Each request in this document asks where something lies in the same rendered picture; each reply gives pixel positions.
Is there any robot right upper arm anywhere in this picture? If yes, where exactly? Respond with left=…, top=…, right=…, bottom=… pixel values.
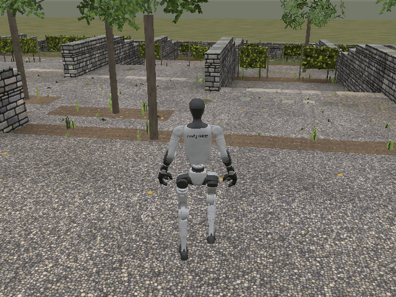
left=210, top=125, right=228, bottom=160

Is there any robot left upper arm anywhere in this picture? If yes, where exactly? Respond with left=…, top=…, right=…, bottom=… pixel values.
left=166, top=126, right=184, bottom=160

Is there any right robot hand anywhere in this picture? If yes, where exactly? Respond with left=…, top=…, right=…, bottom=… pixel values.
left=223, top=172, right=237, bottom=187

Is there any robot left forearm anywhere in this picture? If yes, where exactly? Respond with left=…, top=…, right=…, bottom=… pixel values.
left=160, top=150, right=173, bottom=174

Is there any robot head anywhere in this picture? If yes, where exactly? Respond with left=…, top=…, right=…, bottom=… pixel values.
left=187, top=98, right=208, bottom=129

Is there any left robot hand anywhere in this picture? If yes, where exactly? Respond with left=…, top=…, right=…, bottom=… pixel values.
left=158, top=172, right=173, bottom=186

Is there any robot right forearm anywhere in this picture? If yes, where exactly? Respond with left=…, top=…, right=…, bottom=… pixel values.
left=222, top=150, right=235, bottom=175

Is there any right robot thigh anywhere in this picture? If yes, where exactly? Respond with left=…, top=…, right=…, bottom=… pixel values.
left=206, top=172, right=218, bottom=205

